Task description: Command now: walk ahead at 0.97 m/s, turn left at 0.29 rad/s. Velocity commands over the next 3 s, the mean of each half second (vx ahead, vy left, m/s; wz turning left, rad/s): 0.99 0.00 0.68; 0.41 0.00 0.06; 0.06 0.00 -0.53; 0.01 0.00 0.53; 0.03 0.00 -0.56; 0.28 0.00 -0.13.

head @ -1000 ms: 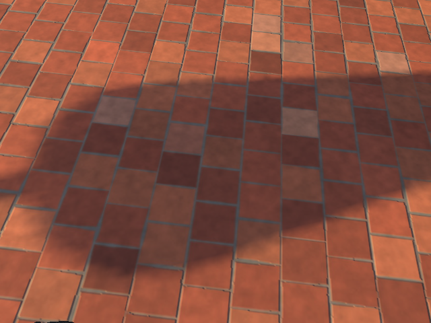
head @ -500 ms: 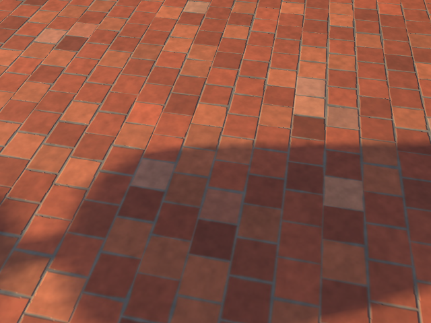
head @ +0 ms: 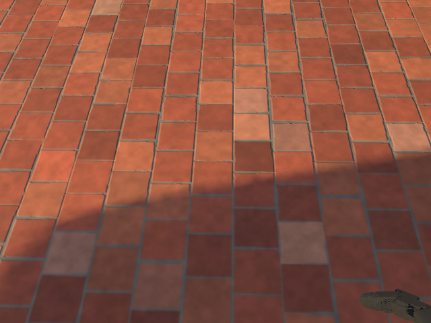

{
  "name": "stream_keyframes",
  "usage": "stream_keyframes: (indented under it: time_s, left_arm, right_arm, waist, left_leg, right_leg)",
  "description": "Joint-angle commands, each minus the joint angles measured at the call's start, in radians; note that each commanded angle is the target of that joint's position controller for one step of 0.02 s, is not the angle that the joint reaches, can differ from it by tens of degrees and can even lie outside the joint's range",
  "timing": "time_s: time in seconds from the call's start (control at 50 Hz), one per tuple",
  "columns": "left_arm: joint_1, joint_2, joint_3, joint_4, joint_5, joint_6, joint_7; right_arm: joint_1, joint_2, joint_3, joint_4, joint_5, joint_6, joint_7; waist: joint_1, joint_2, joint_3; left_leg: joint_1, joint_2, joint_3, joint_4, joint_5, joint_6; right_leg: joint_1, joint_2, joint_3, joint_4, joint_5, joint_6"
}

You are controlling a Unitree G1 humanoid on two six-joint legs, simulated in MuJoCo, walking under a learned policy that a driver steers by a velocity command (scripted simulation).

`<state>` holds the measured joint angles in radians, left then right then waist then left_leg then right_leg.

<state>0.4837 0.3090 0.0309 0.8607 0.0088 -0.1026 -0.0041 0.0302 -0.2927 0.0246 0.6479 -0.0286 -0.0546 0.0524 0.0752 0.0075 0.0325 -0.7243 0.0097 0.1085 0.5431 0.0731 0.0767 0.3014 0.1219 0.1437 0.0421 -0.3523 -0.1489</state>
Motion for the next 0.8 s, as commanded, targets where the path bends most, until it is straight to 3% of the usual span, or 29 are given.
stream_keyframes:
  time_s: [0.02,0.04,0.06,0.08,0.1,0.14,0.16,0.18,0.22,0.26,0.3,0.34,0.4,0.42,0.44,0.46,0.48,0.5,0.52,0.54,0.56,0.58,0.62,0.64,0.66,0.7,0.74,0.76,0.8]
  left_arm:
    - [-0.027,0.214,0.055,-0.025,0.047,0.006,0.035]
    - [-0.088,0.221,0.059,-0.036,0.062,0.021,0.042]
    - [-0.177,0.212,0.056,-0.057,0.062,0.026,0.048]
    - [-0.12,0.058,0.024,-0.108,0.017,0.001,0.024]
    - [-0.09,0.098,0.007,-0.136,0.013,-0.02,0.015]
    - [-0.245,0.117,-0.012,-0.173,0.036,-0.039,0.001]
    - [-0.3,0.099,-0.02,-0.201,0.055,-0.03,-0.002]
    - [-0.303,0.083,-0.029,-0.212,0.075,-0.008,-0.006]
    - [-0.296,0.055,-0.047,-0.237,0.086,0.029,-0.012]
    - [-0.416,0.057,-0.06,-0.297,0.071,0.029,-0.023]
    - [-0.524,0.027,-0.075,-0.334,0.042,0.025,-0.034]
    - [-0.549,0.024,-0.072,-0.339,0.024,0.025,-0.032]
    - [-0.542,0.068,-0.053,-0.337,0.027,0.016,-0.015]
    - [-0.475,0.102,-0.036,-0.317,0.028,0.011,-0.004]
    - [-0.337,0.135,-0.016,-0.283,0.025,0.004,0.008]
    - [-0.14,0.187,0.011,-0.241,0.033,-0.003,0.026]
    - [0.087,0.261,0.042,-0.205,0.061,-0.004,0.046]
    - [-0.009,0.336,0.062,-0.209,0.068,0.011,0.038]
    - [-0.114,0.213,0.052,-0.23,0.059,0.019,0.034]
    - [-0.169,0.115,0.027,-0.229,0.055,0.018,0.029]
    - [-0.172,0.076,0.017,-0.206,0.061,0.016,0.024]
    - [-0.145,0.057,0.009,-0.178,0.052,0.013,0.024]
    - [-0.074,0.022,-0.002,-0.109,0.024,-0.011,0.008]
    - [-0.221,0.033,0.017,-0.144,-0.031,-0.016,0.015]
    - [-0.278,0.051,0.02,-0.152,-0.042,-0.019,0.022]
    - [-0.325,0.122,0.038,-0.151,-0.047,-0.018,0.029]
    - [-0.257,0.19,0.061,-0.121,-0.056,-0.026,0.025]
    - [-0.25,0.206,0.067,-0.113,-0.056,-0.03,0.022]
    - [-0.226,0.202,0.065,-0.099,-0.06,-0.025,0.016]
  right_arm:
    - [0.222,-0.164,-0.055,0.034,0.02,-0.006,-0.018]
    - [0.44,-0.198,-0.074,0.106,0.026,-0.001,-0.031]
    - [0.665,-0.236,-0.102,0.166,0.021,0.006,-0.047]
    - [0.637,-0.328,-0.136,0.183,0.005,0.017,-0.052]
    - [0.488,-0.278,-0.134,0.151,0.013,0.017,-0.037]
    - [0.42,-0.138,-0.109,0.16,0.017,0.01,-0.04]
    - [0.407,-0.116,-0.102,0.175,0.014,0.002,-0.046]
    - [0.391,-0.11,-0.094,0.186,0.011,-0.006,-0.054]
    - [0.385,-0.146,-0.098,0.189,0.015,-0.026,-0.049]
    - [0.362,-0.173,-0.111,0.172,0.019,-0.037,-0.046]
    - [0.36,-0.171,-0.12,0.166,0.029,-0.041,-0.041]
    - [0.398,-0.191,-0.132,0.175,0.043,-0.044,-0.03]
    - [0.449,-0.209,-0.145,0.189,0.038,-0.032,-0.039]
    - [0.453,-0.227,-0.15,0.192,0.032,-0.03,-0.043]
    - [0.429,-0.255,-0.155,0.19,0.026,-0.03,-0.041]
    - [0.382,-0.241,-0.153,0.177,0.023,-0.04,-0.037]
    - [0.352,-0.087,-0.114,0.139,0.017,-0.053,-0.045]
    - [0.462,-0.027,-0.086,0.065,0.069,-0.046,-0.044]
    - [0.359,-0.116,-0.094,0.102,0.036,-0.02,-0.058]
    - [0.272,-0.131,-0.102,0.098,0.02,-0.007,-0.053]
    - [0.238,-0.119,-0.106,0.099,0.013,0.004,-0.047]
    - [0.225,-0.096,-0.107,0.09,0.0,0.02,-0.036]
    - [0.195,-0.029,-0.09,0.051,-0.012,0.036,-0.023]
    - [0.209,-0.004,-0.083,0.012,0.095,0.023,-0.033]
    - [0.159,-0.003,-0.069,0.001,0.093,0.014,-0.03]
    - [0.14,-0.004,-0.052,-0.002,0.04,-0.017,-0.008]
    - [0.132,-0.037,-0.056,0.004,0.021,-0.029,0.012]
    - [0.14,-0.07,-0.064,0.008,0.017,-0.029,0.01]
    - [0.21,-0.133,-0.087,0.038,-0.014,-0.027,-0.014]
  waist:
    - [-0.182,-0.134,-0.14]
    - [-0.288,-0.124,-0.21]
    - [-0.412,-0.058,-0.258]
    - [-0.263,0.365,-0.296]
    - [-0.207,0.214,-0.37]
    - [-0.158,-0.076,-0.122]
    - [-0.117,-0.113,-0.04]
    - [-0.072,-0.109,0.019]
    - [-0.026,-0.047,0.064]
    - [-0.04,-0.026,0.115]
    - [-0.085,0.007,0.12]
    - [-0.129,0.022,0.07]
    - [-0.15,0.032,0.006]
    - [-0.119,0.03,-0.056]
    - [-0.038,0.021,-0.149]
    - [0.07,0.02,-0.246]
    - [0.125,-0.149,-0.385]
    - [0.001,-0.457,-0.498]
    - [0.01,-0.228,-0.294]
    - [0.013,-0.104,-0.161]
    - [-0.005,-0.04,-0.092]
    - [-0.024,-0.047,-0.064]
    - [-0.046,-0.157,-0.046]
    - [-0.092,-0.203,-0.021]
    - [-0.102,-0.16,-0.006]
    - [-0.123,-0.099,-0.029]
    - [-0.127,-0.101,-0.067]
    - [-0.15,-0.088,-0.074]
    - [-0.21,-0.058,-0.121]
  left_leg:
    - [0.465,-0.149,0.042,0.057,-0.124,0.057]
    - [0.647,-0.141,0.034,0.038,-0.144,0.074]
    - [0.88,-0.057,-0.081,0.041,-0.266,0.139]
    - [1.189,0.2,-0.667,-0.018,-0.345,0.315]
    - [1.212,0.28,-1.017,-0.208,-0.483,0.42]
    - [0.873,0.231,-0.838,-0.287,-0.525,0.339]
    - [0.706,0.174,-0.741,-0.307,-0.459,0.292]
    - [0.574,0.12,-0.666,-0.324,-0.395,0.268]
    - [0.421,0.066,-0.595,-0.36,-0.368,0.27]
    - [0.273,0.031,-0.539,-0.433,-0.316,0.265]
    - [0.197,-0.019,-0.477,-0.459,-0.234,0.206]
    - [0.269,-0.004,-0.484,-0.44,-0.055,0.166]
    - [0.518,0.012,-0.501,-0.278,0.19,0.117]
    - [0.574,0.011,-0.496,-0.151,0.341,0.094]
    - [0.568,-0.012,-0.475,0.046,0.398,0.07]
    - [0.43,-0.05,-0.453,0.296,0.285,0.053]
    - [0.257,-0.099,-0.364,0.639,-0.343,0.062]
    - [0.009,-0.141,-0.25,0.875,-0.585,0.036]
    - [-0.096,-0.042,-0.216,0.91,-0.476,0.034]
    - [-0.094,-0.004,-0.191,0.849,-0.402,0.019]
    - [-0.063,0.015,-0.178,0.823,-0.404,-0.002]
    - [-0.042,0.03,-0.171,0.795,-0.431,-0.013]
    - [-0.045,0.016,-0.181,0.71,-0.484,-0.025]
    - [-0.035,0.043,-0.205,0.622,-0.463,-0.038]
    - [0.008,0.031,-0.185,0.488,-0.432,-0.048]
    - [0.276,0.004,-0.125,0.14,-0.184,-0.055]
    - [0.467,-0.048,-0.107,0.048,0.006,-0.055]
    - [0.512,-0.052,-0.126,0.013,0.045,-0.036]
    - [0.671,-0.051,-0.131,-0.067,0.174,0.007]
  right_leg:
    - [-0.125,-0.274,-0.105,0.404,1.568,0.092]
    - [-0.182,-0.271,-0.143,0.68,1.586,0.103]
    - [-0.389,-0.211,-0.183,1.118,1.344,0.111]
    - [-0.917,0.036,-0.16,1.634,0.113,0.199]
    - [-1.106,0.016,-0.006,1.692,-0.033,0.175]
    - [-1.087,-0.114,0.024,1.492,0.059,0.134]
    - [-1.03,-0.149,0.01,1.385,0.046,0.13]
    - [-0.982,-0.159,-0.009,1.337,0.027,0.141]
    - [-0.956,-0.193,-0.045,1.195,-0.022,0.161]
    - [-0.885,-0.216,-0.099,0.957,0.096,0.189]
    - [-0.729,-0.203,-0.135,0.713,0.315,0.202]
    - [-0.628,-0.169,-0.153,0.613,0.485,0.194]
    - [-0.61,-0.127,-0.141,0.479,0.412,0.178]
    - [-0.529,-0.099,-0.142,0.463,0.319,0.166]
    - [-0.366,-0.093,-0.142,0.452,0.251,0.154]
    - [-0.123,-0.178,-0.076,0.496,0.15,0.132]
    - [0.102,-0.461,0.199,0.489,-0.187,0.106]
    - [0.18,-0.669,0.776,0.247,-0.393,-0.003]
    - [0.032,-0.6,0.662,0.229,-0.346,-0.007]
    - [-0.089,-0.545,0.408,0.277,-0.018,0.009]
    - [-0.183,-0.505,0.238,0.307,0.391,0.016]
    - [-0.238,-0.463,0.097,0.327,0.652,0.033]
    - [-0.278,-0.427,0.022,0.328,0.896,0.038]
    - [-0.311,-0.383,-0.02,0.285,0.847,0.027]
    - [-0.388,-0.379,-0.045,0.243,0.83,0.013]
    - [-0.545,-0.314,-0.14,0.203,0.802,0.017]
    - [-0.559,-0.32,-0.108,0.208,0.786,0.002]
    - [-0.534,-0.32,-0.094,0.241,0.814,0.015]
    - [-0.51,-0.268,-0.098,0.424,0.822,0.076]
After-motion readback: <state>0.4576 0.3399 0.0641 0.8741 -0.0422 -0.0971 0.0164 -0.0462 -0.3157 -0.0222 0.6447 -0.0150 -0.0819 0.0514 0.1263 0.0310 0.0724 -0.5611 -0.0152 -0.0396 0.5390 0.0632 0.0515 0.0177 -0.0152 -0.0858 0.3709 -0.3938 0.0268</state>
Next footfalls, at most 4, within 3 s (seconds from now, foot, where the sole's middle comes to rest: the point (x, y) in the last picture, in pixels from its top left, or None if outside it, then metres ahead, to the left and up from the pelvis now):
0.06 left None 0.27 0.06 -0.75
0.46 right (271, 238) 0.71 -0.08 -0.75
0.82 left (171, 193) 0.86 0.28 -0.75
1.22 right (243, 172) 0.96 0.03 -0.75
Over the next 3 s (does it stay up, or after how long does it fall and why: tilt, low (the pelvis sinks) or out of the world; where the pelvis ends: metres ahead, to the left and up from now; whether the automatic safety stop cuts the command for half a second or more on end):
stays up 1.10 0.16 0.01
